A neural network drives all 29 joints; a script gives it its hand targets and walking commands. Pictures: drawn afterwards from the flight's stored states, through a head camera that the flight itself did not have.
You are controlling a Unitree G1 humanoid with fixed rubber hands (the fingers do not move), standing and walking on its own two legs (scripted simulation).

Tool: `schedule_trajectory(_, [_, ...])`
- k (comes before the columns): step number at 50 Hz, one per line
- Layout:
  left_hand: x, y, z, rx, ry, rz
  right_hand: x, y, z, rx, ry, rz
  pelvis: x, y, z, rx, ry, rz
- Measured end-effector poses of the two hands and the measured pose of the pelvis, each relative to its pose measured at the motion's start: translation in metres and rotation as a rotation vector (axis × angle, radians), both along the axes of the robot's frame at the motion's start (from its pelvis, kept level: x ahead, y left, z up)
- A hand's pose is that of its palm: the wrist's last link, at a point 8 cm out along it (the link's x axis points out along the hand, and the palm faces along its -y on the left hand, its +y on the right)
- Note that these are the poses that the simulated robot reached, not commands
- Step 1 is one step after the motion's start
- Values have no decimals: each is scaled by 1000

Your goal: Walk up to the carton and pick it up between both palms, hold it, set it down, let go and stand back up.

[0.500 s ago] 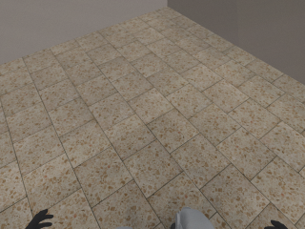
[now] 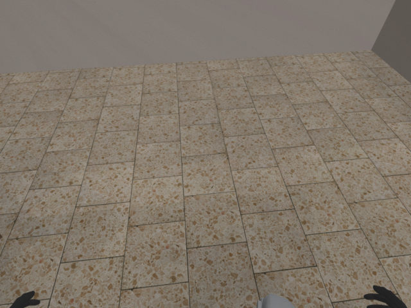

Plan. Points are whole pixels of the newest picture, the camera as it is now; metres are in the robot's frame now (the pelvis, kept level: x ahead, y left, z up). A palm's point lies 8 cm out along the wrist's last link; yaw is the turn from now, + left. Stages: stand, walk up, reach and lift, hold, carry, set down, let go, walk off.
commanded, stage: walk up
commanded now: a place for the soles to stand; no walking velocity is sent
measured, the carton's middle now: out of the picture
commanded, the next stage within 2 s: none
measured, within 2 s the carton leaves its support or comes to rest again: neither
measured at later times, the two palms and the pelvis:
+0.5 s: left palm out of the picture -0.11 +0.46 -0.04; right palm (290, 233) +0.28 -0.16 -0.06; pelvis +0.00 +0.08 +0.01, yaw +24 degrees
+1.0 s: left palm out of the picture -0.17 +0.51 -0.03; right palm (187, 210) +0.36 +0.07 -0.10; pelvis +0.06 +0.23 +0.01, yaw +42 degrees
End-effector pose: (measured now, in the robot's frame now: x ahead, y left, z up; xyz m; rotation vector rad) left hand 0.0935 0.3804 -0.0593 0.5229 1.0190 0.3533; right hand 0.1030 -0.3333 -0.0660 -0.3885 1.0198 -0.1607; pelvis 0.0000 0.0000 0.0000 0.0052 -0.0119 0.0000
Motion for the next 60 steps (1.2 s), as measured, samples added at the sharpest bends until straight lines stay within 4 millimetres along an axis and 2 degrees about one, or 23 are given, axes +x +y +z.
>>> schedule_trajectory(3, [-16,-1,-6,-37,15,30,-13,16,-6,12,67,12,-1,4,4,15,6,59])
schedule_trajectory(6, [-39,-9,-12,-60,41,66,-7,24,-13,25,89,50,1,6,3,35,15,101])
schedule_trajectory(10, [-80,-19,-13,-62,71,129,27,39,-24,36,71,126,2,14,1,21,13,154])
schedule_trajectory(13, [-110,-14,-1,-52,55,219,57,61,-24,35,79,244,1,23,7,8,17,228])
schedule_trajectory(17, [-145,7,18,-6,31,311,101,92,-15,48,49,362,0,36,14,0,12,297])
schedule_trajectory(21, [-179,39,28,44,37,381,143,128,-3,48,-2,430,0,55,14,-7,16,369])
schedule_trajectory(24, [-201,66,26,65,50,426,170,160,4,43,-46,473,-1,75,9,-20,16,417])
schedule_trajectory(27, [-220,96,14,69,77,468,185,192,5,23,-83,497,-1,101,-1,-30,20,455])
schedule_trajectory(29, [-224,108,5,49,89,501,183,208,1,13,-73,495,0,113,-5,-11,15,473])
schedule_trajectory(32, [-211,113,-6,-3,73,516,171,224,-8,16,-8,487,9,125,-2,8,20,513])
schedule_trajectory(36, [-192,105,-17,-53,70,500,165,236,-24,23,63,486,25,140,-4,32,27,552])
schedule_trajectory(39, [-191,96,-20,-64,63,525,173,252,-40,30,105,498,37,154,-7,4,5,593])
schedule_trajectory(44, [-219,98,0,-58,71,659,203,311,-47,39,153,621,49,185,4,-8,-5,663])
schedule_trajectory(48, [-249,116,20,-28,119,739,241,372,-42,79,116,706,55,212,11,-18,-13,707])
schedule_trajectory(52, [-278,146,29,0,168,799,280,445,-31,108,44,785,59,246,10,-21,-8,745])
schedule_trajectory(56, [-297,190,19,13,204,831,314,516,-21,116,-52,837,64,291,-3,-26,5,774])
schedule_trajectory(58, [-297,213,8,6,201,849,322,540,-21,98,-87,844,65,311,-11,5,6,791])
schedule_trajectory(60, [-283,232,-1,-11,173,852,322,554,-23,88,-87,828,68,327,-12,8,6,814])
